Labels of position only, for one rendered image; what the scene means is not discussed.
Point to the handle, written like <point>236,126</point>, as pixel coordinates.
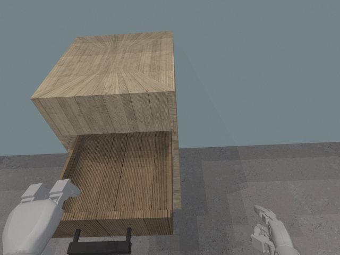
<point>100,247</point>

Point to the right robot hand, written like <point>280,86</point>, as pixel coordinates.
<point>268,239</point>

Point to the drawer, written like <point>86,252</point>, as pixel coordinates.
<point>125,180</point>

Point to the cabinet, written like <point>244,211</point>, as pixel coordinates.
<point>114,84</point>

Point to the left robot hand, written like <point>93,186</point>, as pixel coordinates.
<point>33,222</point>

